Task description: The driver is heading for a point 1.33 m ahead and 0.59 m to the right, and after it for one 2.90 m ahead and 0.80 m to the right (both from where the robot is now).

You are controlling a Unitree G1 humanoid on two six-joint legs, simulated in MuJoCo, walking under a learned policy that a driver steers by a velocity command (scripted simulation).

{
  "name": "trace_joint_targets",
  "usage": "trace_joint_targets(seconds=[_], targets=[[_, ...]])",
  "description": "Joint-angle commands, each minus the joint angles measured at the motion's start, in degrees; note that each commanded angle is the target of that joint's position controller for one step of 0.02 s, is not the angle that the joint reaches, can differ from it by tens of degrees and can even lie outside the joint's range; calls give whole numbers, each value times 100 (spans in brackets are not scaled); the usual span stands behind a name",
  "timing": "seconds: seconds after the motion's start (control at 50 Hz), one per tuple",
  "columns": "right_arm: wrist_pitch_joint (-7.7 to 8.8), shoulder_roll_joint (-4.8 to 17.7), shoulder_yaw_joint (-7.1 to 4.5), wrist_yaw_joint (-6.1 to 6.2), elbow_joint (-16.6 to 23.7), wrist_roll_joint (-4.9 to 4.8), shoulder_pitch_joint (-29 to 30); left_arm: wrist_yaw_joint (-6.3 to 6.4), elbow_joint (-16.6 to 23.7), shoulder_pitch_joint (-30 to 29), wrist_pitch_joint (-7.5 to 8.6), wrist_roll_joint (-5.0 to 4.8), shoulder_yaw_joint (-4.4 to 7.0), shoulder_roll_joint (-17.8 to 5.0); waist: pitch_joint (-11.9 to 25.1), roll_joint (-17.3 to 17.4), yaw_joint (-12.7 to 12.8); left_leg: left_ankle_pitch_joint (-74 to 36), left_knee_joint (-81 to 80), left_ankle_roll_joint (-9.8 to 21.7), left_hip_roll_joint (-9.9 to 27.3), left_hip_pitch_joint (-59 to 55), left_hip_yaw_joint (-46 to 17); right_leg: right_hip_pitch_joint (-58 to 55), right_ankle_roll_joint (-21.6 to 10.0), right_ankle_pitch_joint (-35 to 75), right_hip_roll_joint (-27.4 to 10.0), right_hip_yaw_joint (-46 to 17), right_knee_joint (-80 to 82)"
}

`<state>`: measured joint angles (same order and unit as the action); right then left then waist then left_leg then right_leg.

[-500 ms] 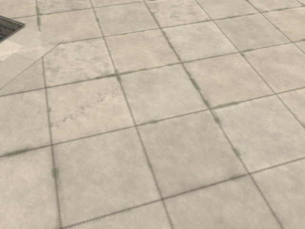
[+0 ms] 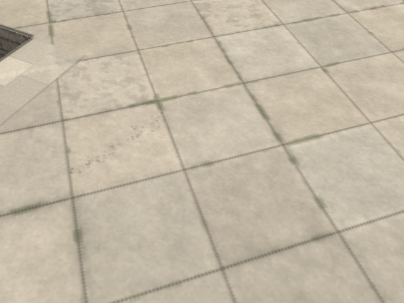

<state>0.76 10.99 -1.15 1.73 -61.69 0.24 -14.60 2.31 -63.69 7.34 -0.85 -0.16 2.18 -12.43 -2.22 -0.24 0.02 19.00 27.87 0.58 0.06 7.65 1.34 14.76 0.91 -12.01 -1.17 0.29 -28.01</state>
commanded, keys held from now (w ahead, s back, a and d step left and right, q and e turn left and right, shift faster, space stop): no key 0.56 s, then w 0.44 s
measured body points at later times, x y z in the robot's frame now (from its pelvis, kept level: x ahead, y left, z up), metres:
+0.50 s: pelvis +0.00 +0.00 +0.00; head +0.01 +0.00 +0.45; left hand +0.03 +0.25 -0.16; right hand -0.01 -0.23 -0.15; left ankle -0.04 +0.11 -0.74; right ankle +0.03 -0.13 -0.74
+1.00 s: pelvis +0.11 -0.05 +0.01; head +0.11 -0.07 +0.46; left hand +0.07 +0.19 -0.14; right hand +0.17 -0.31 -0.14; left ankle +0.07 +0.09 -0.64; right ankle +0.07 -0.14 -0.74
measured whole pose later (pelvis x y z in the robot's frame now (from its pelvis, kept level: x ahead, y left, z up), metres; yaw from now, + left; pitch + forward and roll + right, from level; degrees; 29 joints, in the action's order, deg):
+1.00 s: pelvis +0.11 -0.05 +0.01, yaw +0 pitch +1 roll +0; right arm 5.5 14.1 -3.5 0.4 -56.5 -2.1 -15.6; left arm -1.1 -64.7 21.4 6.4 -0.3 2.2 -10.9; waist 1.1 2.1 1.8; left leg 14.9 67.3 4.7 3.5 28.9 -0.1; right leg 7.7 -2.9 -16.2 1.4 4.2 -23.1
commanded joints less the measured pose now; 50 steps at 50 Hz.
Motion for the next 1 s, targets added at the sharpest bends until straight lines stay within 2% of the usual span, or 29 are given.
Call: trace_joint_targets(seconds=[0.02,0.56,0.58,0.6,0.62,0.64,0.66,0.68,0.7,0.72,0.76,0.78,0.8,0.82,0.84,0.86,0.88,0.9,0.92,0.94,0.96,0.98,1.0], targets=[[25,549,-86,21,73,3,-370,24,98,77,26,3,92,-575,83,96,11,-1205,-618,92,235,642,-196,-625,-220,1124,-124,-118,233],[45,385,-33,42,-15,-7,-822,57,-136,472,38,-1,45,-410,-98,50,22,-701,-775,107,180,776,-162,-497,-171,762,-113,-124,335],[36,360,-32,50,-72,-12,-945,59,-187,573,33,0,30,-347,29,93,16,-103,-842,141,149,726,-145,-538,-173,214,-21,-19,286],[17,472,-76,68,-79,-50,-992,64,-195,590,28,-29,44,-364,-65,200,-8,832,-920,255,159,798,-233,-373,-187,-642,152,164,64],[5,662,-140,89,-17,-86,-954,66,-166,568,43,-56,65,-391,-248,413,-38,1840,-1070,443,321,887,-517,-6,-214,-1489,315,352,-253],[19,794,-189,100,25,-122,-1057,50,-65,389,95,-52,71,-386,-490,611,-140,2644,-1379,681,691,895,-1036,519,-240,-1787,364,438,-672],[66,1007,-269,94,41,-161,-1178,6,70,181,187,-52,44,-262,-690,940,-236,3085,-1739,989,1270,801,-1804,968,-271,-1498,318,501,-1269],[125,1146,-337,96,73,-178,-1169,-54,172,53,285,-73,31,-217,-886,1085,-263,3078,-2001,1279,1788,807,-2420,1340,-362,-1245,54,293,-1815],[196,1069,-336,90,111,-136,-1124,-111,253,-42,369,-115,48,-256,-1022,1044,-251,2732,-2074,1413,2035,609,-2676,1812,-442,-1418,-156,99,-2243],[258,969,-325,70,159,-115,-1064,-154,322,-74,444,-160,66,-301,-1057,962,-212,2278,-2018,1402,2082,307,-2655,2187,-516,-1654,-320,-43,-2399],[307,912,-330,25,273,-195,-848,-219,385,-31,578,-209,86,-340,-910,731,-90,1409,-1775,1105,1776,47,-2009,1940,-598,-1577,-398,-3,-1529],[297,949,-337,3,309,-225,-720,-242,309,156,619,-204,104,-301,-755,659,45,1082,-1587,951,1485,317,-1528,1191,-579,-1212,-220,276,-908],[267,986,-343,-20,326,-239,-638,-259,93,638,631,-195,139,-255,-554,600,260,903,-1274,844,1211,841,-1121,103,-496,-522,78,631,-397],[255,980,-332,-39,347,-215,-679,-260,-163,1237,605,-173,213,-308,-314,526,445,497,-851,779,971,1296,-885,-877,-398,-171,378,808,-303],[289,902,-293,-48,419,-198,-502,-252,-321,1897,584,-157,303,-462,-112,210,763,-378,155,598,691,1718,-507,-1626,-479,-231,179,366,-68],[345,507,-185,-61,617,-138,-345,-197,-369,2659,597,-132,443,-1067,205,-1337,959,-145,2454,159,61,2680,273,-2348,-1028,-927,-1227,-1897,968],[459,220,-136,-48,794,-220,-336,-277,-387,2956,692,-44,393,-1216,545,-1933,872,1211,3995,147,-373,3551,-305,-2618,-1750,-1603,-2157,-4302,1930],[548,461,-188,-77,848,-351,-214,-280,-231,2291,784,-26,258,-912,66,-1059,541,936,4774,327,79,4113,-745,-2263,-1725,-2026,-2272,-4119,1875],[601,583,-203,-126,888,-364,-71,-307,-43,1782,826,-42,167,-625,-213,-632,385,302,4849,490,365,4245,-727,-1908,-1499,-1914,-2019,-3307,1838],[625,620,-239,-124,850,-300,-57,-351,89,1403,830,-24,105,-560,-317,-340,220,-252,4573,543,583,4120,-625,-1598,-1312,-1365,-1752,-2599,1917],[615,737,-308,-118,840,-221,-16,-369,159,1248,819,-9,59,-482,-373,-307,124,-588,4174,535,735,3883,-572,-1368,-1160,-657,-1519,-2011,1968],[574,765,-347,-146,813,-197,-43,-361,152,1310,779,11,12,-360,-337,-388,80,-787,3911,492,798,3596,-485,-1228,-1039,-119,-1284,-1510,2005],[527,687,-349,-174,797,-196,-32,-330,114,1498,752,23,-4,-344,-312,-434,85,-912,3717,423,799,3491,-366,-1211,-1013,406,-1157,-1193,2024]])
